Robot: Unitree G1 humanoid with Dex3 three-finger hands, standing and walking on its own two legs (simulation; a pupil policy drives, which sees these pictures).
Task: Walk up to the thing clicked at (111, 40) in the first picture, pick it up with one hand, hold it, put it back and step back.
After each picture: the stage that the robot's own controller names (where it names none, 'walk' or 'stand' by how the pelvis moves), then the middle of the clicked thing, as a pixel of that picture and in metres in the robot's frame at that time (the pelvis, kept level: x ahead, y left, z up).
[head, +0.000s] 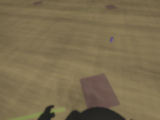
stand; (111, 39) +1.85 -0.44 -0.72
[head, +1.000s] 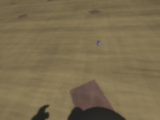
walk; (98, 43) +1.76 +0.00 -0.70
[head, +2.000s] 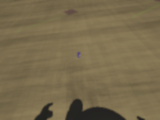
walk; (78, 54) +1.18 +0.35 -0.72
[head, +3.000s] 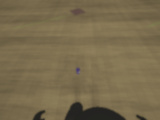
walk; (78, 71) +0.73 +0.27 -0.70
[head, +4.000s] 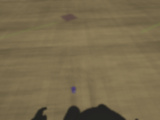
walk; (73, 89) +0.44 +0.22 -0.70
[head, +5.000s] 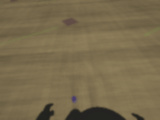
stand; (74, 99) +0.32 +0.22 -0.72
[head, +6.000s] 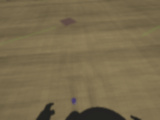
stand; (74, 101) +0.30 +0.21 -0.72
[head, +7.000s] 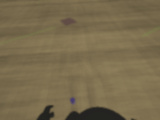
stand; (72, 100) +0.30 +0.22 -0.73
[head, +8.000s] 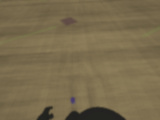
stand; (73, 100) +0.30 +0.22 -0.73
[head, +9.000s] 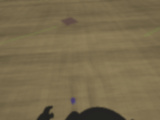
go down; (73, 101) +0.30 +0.22 -0.73
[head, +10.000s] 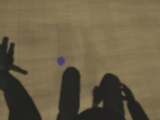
go down; (61, 61) +0.38 +0.27 -0.31
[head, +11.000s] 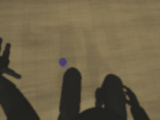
approach; (63, 63) +0.37 +0.27 -0.30
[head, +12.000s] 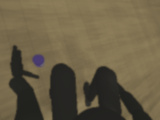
close in; (39, 61) +0.35 +0.30 -0.21
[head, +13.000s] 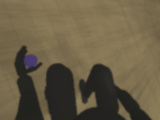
close; (31, 62) +0.35 +0.30 -0.21
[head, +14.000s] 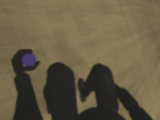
lift; (29, 60) +0.34 +0.31 -0.22
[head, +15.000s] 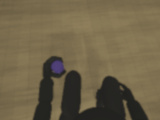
lift; (59, 68) +0.30 +0.25 -0.05
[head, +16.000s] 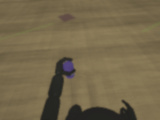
hold; (69, 70) +0.33 +0.17 +0.05
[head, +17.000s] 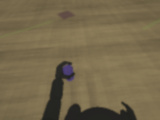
hold; (68, 73) +0.33 +0.18 +0.00
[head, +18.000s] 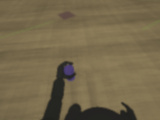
hold; (69, 73) +0.33 +0.17 +0.00
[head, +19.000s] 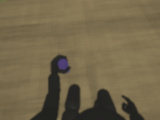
crouch; (64, 66) +0.36 +0.21 -0.06
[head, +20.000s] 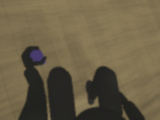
lower; (39, 58) +0.38 +0.30 -0.18
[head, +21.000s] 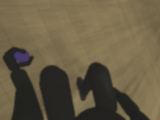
lower; (23, 58) +0.38 +0.31 -0.21
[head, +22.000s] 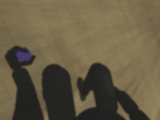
lower; (25, 57) +0.37 +0.31 -0.21
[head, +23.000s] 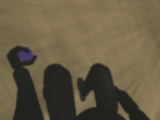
lower; (27, 57) +0.37 +0.31 -0.22
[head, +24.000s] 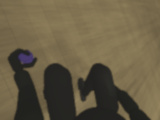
rest; (27, 59) +0.36 +0.31 -0.22
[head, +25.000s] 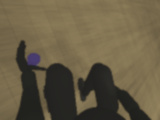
withdraw; (33, 60) +0.35 +0.28 -0.22
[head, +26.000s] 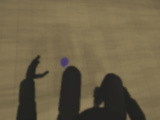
walk; (64, 62) +0.38 +0.24 -0.28
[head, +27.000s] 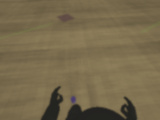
stand; (73, 99) +0.31 +0.18 -0.65
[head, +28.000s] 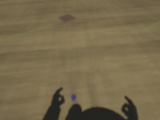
stand; (74, 97) +0.33 +0.21 -0.66
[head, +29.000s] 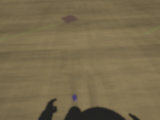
stand; (74, 98) +0.33 +0.20 -0.70
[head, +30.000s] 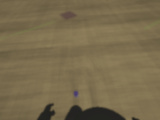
walk; (76, 94) +0.35 +0.19 -0.71
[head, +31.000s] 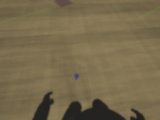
walk; (76, 76) +0.54 +0.17 -0.71
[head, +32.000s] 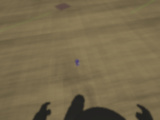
walk; (77, 62) +0.85 +0.29 -0.69
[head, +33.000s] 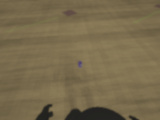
stand; (80, 64) +0.93 +0.23 -0.72
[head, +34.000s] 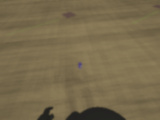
stand; (80, 65) +0.94 +0.23 -0.73
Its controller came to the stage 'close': yes
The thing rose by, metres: 0.72
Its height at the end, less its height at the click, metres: +0.00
